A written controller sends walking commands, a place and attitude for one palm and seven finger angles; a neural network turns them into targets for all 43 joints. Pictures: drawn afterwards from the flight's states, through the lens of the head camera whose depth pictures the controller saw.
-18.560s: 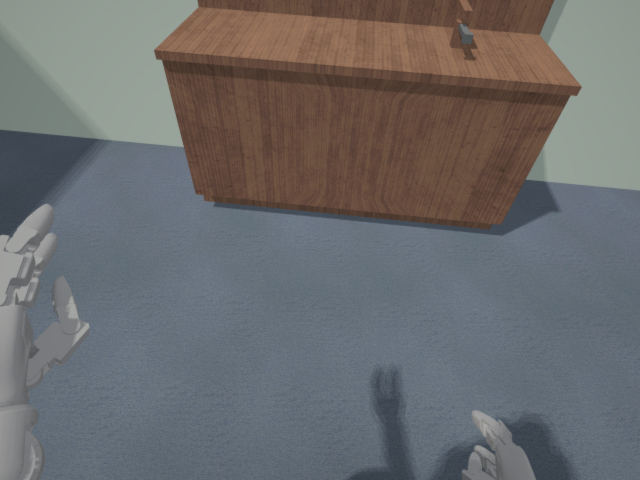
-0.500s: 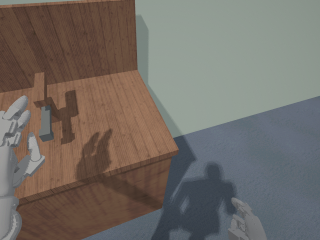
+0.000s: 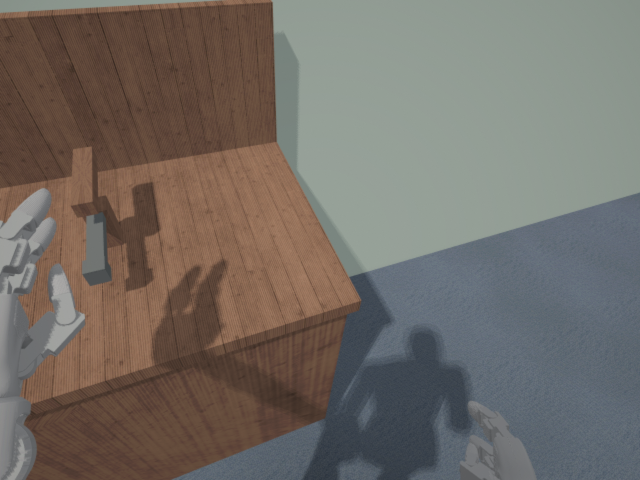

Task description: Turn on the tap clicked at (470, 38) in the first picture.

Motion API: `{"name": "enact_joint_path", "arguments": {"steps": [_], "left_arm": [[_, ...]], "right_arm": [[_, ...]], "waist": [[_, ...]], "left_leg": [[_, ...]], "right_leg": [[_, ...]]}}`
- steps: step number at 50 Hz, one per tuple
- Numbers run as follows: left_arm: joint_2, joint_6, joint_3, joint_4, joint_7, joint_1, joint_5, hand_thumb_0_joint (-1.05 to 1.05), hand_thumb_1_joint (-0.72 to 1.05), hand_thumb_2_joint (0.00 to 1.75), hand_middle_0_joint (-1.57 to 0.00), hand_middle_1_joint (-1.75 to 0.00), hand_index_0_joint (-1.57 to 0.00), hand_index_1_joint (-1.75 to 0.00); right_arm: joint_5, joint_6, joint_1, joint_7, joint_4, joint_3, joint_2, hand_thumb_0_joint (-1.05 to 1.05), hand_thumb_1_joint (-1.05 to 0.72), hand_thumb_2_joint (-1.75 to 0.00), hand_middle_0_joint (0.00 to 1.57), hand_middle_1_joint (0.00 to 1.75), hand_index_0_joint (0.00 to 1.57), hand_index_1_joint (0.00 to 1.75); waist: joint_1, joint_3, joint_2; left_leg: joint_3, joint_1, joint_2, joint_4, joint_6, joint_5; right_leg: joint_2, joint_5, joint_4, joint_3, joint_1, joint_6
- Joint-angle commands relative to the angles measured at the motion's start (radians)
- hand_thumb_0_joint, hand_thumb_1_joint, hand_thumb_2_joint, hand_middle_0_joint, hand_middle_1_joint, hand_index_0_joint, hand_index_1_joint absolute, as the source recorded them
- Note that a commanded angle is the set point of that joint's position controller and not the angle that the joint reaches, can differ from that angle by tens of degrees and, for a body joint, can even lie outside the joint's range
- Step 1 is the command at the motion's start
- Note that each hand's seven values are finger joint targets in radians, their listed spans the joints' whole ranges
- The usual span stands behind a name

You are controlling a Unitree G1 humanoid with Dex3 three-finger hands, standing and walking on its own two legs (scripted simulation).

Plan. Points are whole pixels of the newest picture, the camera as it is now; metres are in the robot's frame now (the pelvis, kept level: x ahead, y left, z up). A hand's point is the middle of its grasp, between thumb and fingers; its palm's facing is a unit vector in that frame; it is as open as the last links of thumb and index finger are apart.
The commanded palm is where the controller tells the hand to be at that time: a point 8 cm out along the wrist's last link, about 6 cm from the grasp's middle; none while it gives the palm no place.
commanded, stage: look again from close up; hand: left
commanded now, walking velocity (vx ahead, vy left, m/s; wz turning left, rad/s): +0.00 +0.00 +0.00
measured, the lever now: (97, 271) +0.36 +0.35 +0.03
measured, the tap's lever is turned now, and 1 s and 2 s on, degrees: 0 0 0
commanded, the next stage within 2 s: turn the palm inward beside the body in 0.04 s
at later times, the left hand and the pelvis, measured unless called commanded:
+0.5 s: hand (112, 350) +0.20 +0.22 +0.13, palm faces +0.41 -0.85 -0.32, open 7.4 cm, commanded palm +0.15 +0.26 +0.16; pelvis -0.02 -0.04 -0.02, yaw +1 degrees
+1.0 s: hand (116, 342) +0.21 +0.22 +0.13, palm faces +0.54 -0.81 -0.25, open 7.4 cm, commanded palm +0.15 +0.25 +0.15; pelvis +0.02 -0.07 -0.02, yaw +3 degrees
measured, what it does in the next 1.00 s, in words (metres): shifts its weight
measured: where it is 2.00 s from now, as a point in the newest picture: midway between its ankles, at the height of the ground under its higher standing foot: outside the picture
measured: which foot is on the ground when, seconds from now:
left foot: down 0.00-1.00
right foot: down 0.00-1.00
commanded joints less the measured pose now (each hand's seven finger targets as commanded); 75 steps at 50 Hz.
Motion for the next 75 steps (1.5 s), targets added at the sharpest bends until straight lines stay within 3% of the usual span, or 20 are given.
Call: {"name": "enact_joint_path", "arguments": {"steps": [1,6,7,8,9,10,11,13,16,20,22,26,29,32,36,43,49,56,62,75], "left_arm": [[0.153,-0.061,0.092,-0.199,0.019,-0.067,-0.005,0.0,0.9,0.9,-0.2,-0.3,-0.2,-0.3],[0.147,-0.057,0.086,-0.17,0.02,-0.086,-0.001,0.0,0.9,0.9,-0.2,-0.3,-0.2,-0.3],[0.894,-0.197,0.296,-0.45,0.036,-1.008,0.049,0.0,0.9,0.9,-0.2,-0.3,-0.2,-0.3],[0.38,-0.039,0.271,0.062,-0.014,-0.677,0.113,0.0,0.9,0.9,-0.2,-0.3,-0.2,-0.3],[0.24,-0.005,0.099,0.151,-0.027,-0.498,0.028,0.0,0.9,0.9,-0.2,-0.3,-0.2,-0.3],[0.248,0.01,0.166,0.066,-0.034,-0.431,-0.004,0.0,0.9,0.9,-0.2,-0.3,-0.2,-0.3],[0.139,0.052,0.081,0.069,-0.071,-0.413,-0.079,0.0,0.9,0.9,-0.2,-0.3,-0.2,-0.3],[0.156,0.125,0.112,0.123,-0.115,-0.32,-0.149,0.0,0.9,0.9,-0.2,-0.3,-0.2,-0.3],[0.178,0.165,0.069,0.058,-0.11,-0.219,-0.079,0.0,0.9,0.9,-0.2,-0.3,-0.2,-0.3],[0.255,0.066,0.169,-0.075,-0.021,-0.219,-0.06,0.0,0.9,0.9,-0.2,-0.3,-0.2,-0.3],[0.345,-0.019,0.257,-0.17,0.019,-0.308,-0.082,0.0,0.9,0.9,-0.2,-0.3,-0.2,-0.3],[0.281,-0.086,0.21,-0.113,0.074,-0.297,-0.077,0.0,0.9,0.9,-0.2,-0.3,-0.2,-0.3],[0.259,-0.005,0.146,-0.021,0.052,-0.322,-0.074,0.0,0.9,0.9,-0.2,-0.3,-0.2,-0.3],[0.24,0.127,0.096,0.074,-0.004,-0.33,-0.11,0.0,0.9,0.9,-0.2,-0.3,-0.2,-0.3],[0.256,0.192,0.102,-0.003,-0.035,-0.355,-0.126,0.0,0.9,0.9,-0.2,-0.3,-0.2,-0.3],[0.218,0.055,0.218,-0.112,0.015,-0.064,-0.165,0.0,0.9,0.9,-0.2,-0.3,-0.2,-0.3],[0.154,0.113,0.138,-0.135,0.019,-0.067,-0.156,0.0,0.9,0.9,-0.2,-0.3,-0.2,-0.3],[0.114,0.073,0.052,-0.235,0.045,-0.057,-0.127,0.0,0.9,0.9,-0.2,-0.3,-0.2,-0.3],[0.097,0.105,0.068,-0.191,0.105,-0.007,-0.119,0.0,0.9,0.9,-0.2,-0.3,-0.2,-0.3],[0.025,0.172,-0.053,-0.27,0.142,-0.033,-0.103,0.0,0.9,0.9,-0.2,-0.3,-0.2,-0.3]], "right_arm": [[0.004,-0.057,-0.086,-0.006,-0.158,-0.052,-0.129,0.0,-0.9,-0.9,0.2,0.3,0.2,0.3],[0.005,-0.054,-0.087,-0.009,-0.159,-0.05,-0.127,0.0,-0.9,-0.9,0.2,0.3,0.2,0.3],[0.054,-0.031,0.021,-0.071,-0.299,0.177,-0.179,0.0,-0.9,-0.9,0.2,0.3,0.2,0.3],[-0.049,-0.066,-0.086,-0.054,-0.086,-0.018,-0.113,0.0,-0.9,-0.9,0.2,0.3,0.2,0.3],[-0.056,-0.087,-0.084,0.004,-0.068,-0.025,-0.154,0.0,-0.9,-0.9,0.2,0.3,0.2,0.3],[-0.042,-0.068,-0.062,0.019,-0.068,-0.063,-0.207,0.0,-0.9,-0.9,0.2,0.3,0.2,0.3],[-0.03,-0.072,-0.118,0.014,-0.095,-0.053,-0.19,0.0,-0.9,-0.9,0.2,0.3,0.2,0.3],[-0.014,-0.071,-0.16,0.018,-0.091,-0.043,-0.21,0.0,-0.9,-0.9,0.2,0.3,0.2,0.3],[-0.004,-0.052,-0.216,0.028,-0.128,-0.033,-0.206,0.0,-0.9,-0.9,0.2,0.3,0.2,0.3],[-0.022,-0.041,-0.231,0.024,-0.146,-0.036,-0.189,0.0,-0.9,-0.9,0.2,0.3,0.2,0.3],[-0.025,-0.045,-0.226,0.014,-0.13,-0.035,-0.175,0.0,-0.9,-0.9,0.2,0.3,0.2,0.3],[-0.026,-0.076,-0.177,0.014,-0.087,-0.034,-0.148,0.0,-0.9,-0.9,0.2,0.3,0.2,0.3],[-0.013,-0.079,-0.183,-0.003,-0.069,-0.035,-0.163,0.0,-0.9,-0.9,0.2,0.3,0.2,0.3],[0.006,-0.07,-0.208,-0.036,-0.065,-0.032,-0.173,0.0,-0.9,-0.9,0.2,0.3,0.2,0.3],[0.013,-0.071,-0.231,-0.057,-0.082,-0.042,-0.171,0.0,-0.9,-0.9,0.2,0.3,0.2,0.3],[0.01,-0.097,-0.122,-0.018,-0.081,-0.057,-0.153,0.0,-0.9,-0.9,0.2,0.3,0.2,0.3],[0.019,-0.117,-0.106,-0.032,-0.094,-0.048,-0.16,0.0,-0.9,-0.9,0.2,0.3,0.2,0.3],[0.004,-0.166,-0.093,-0.041,-0.103,-0.049,-0.165,0.0,-0.9,-0.9,0.2,0.3,0.2,0.3],[0.007,-0.163,-0.128,-0.042,-0.094,-0.036,-0.157,0.0,-0.9,-0.9,0.2,0.3,0.2,0.3],[0.0,-0.165,-0.163,-0.045,-0.116,-0.012,-0.15,0.0,-0.9,-0.9,0.2,0.3,0.2,0.3]], "waist": [[-0.005,-0.119,0.073],[-0.006,-0.078,0.07],[-0.085,0.062,0.341],[0.043,-0.153,0.264],[-0.023,-0.058,0.129],[0.009,-0.257,0.147],[0.035,-0.289,0.171],[0.058,-0.256,0.103],[0.046,-0.134,-0.001],[0.035,-0.152,-0.059],[0.041,-0.191,-0.028],[0.028,-0.17,0.168],[0.001,-0.097,0.183],[-0.005,-0.047,0.093],[0.018,-0.131,-0.066],[0.053,-0.329,-0.08],[0.034,-0.204,0.095],[0.031,-0.263,0.038],[0.055,-0.2,0.066],[0.04,-0.154,0.066]], "left_leg": [[-0.109,-0.074,0.137,-0.114,-0.074,0.147],[-0.118,-0.134,0.142,-0.153,-0.052,-0.015],[-0.183,-0.442,0.138,-0.201,-0.016,-0.272],[-0.11,-0.039,0.104,-0.106,-0.123,0.073],[-0.109,0.002,0.088,-0.091,-0.17,0.263],[-0.102,0.142,0.104,-0.042,-0.171,0.366],[-0.097,0.155,0.078,-0.028,-0.164,0.311],[-0.075,0.066,0.062,-0.029,-0.146,0.165],[-0.063,-0.063,0.061,-0.025,-0.086,0.043],[-0.058,-0.106,0.057,0.021,-0.053,-0.043],[-0.044,-0.099,0.05,0.05,-0.048,-0.074],[-0.033,-0.13,0.031,0.123,-0.047,-0.094],[-0.019,-0.207,0.023,0.169,-0.043,-0.161],[-0.029,-0.275,0.039,0.232,-0.062,-0.169],[-0.075,-0.306,0.066,0.254,-0.075,-0.132],[-0.028,-0.238,0.048,0.239,-0.059,0.135],[-0.014,-0.18,0.046,0.211,-0.04,0.174],[-0.043,-0.125,0.048,0.202,-0.033,0.215],[-0.057,-0.164,0.051,0.17,-0.05,0.127],[-0.09,-0.168,0.057,0.13,-0.056,-0.005]], "right_leg": [[-0.059,0.151,-0.004,0.047,0.122,-0.025],[-0.056,0.069,-0.022,0.055,0.118,-0.019],[0.051,-0.089,0.177,0.011,0.215,0.04],[0.038,-0.038,0.158,-0.015,0.011,-0.049],[0.054,-0.035,0.115,-0.08,-0.122,-0.052],[0.061,0.017,0.146,-0.057,-0.134,-0.045],[0.041,-0.002,0.147,-0.042,-0.149,-0.045],[0.028,0.039,0.12,-0.063,-0.101,-0.053],[0.023,0.005,0.116,-0.069,-0.111,-0.048],[0.02,-0.095,0.128,-0.043,-0.143,-0.035],[0.024,-0.148,0.125,-0.019,-0.149,-0.027],[0.002,-0.174,0.133,0.018,-0.185,-0.035],[-0.041,-0.278,0.078,0.084,-0.205,-0.029],[-0.125,-0.387,-0.016,0.236,-0.17,0.006],[-0.185,-0.305,0.0,0.295,-0.088,0.054],[-0.113,0.521,0.227,0.131,0.047,0.061],[-0.063,0.323,0.2,0.037,-0.104,0.011],[-0.027,0.2,0.218,-0.012,-0.138,-0.012],[-0.015,0.039,0.205,-0.029,-0.168,-0.029],[-0.011,-0.104,0.188,-0.035,-0.2,-0.034]]}}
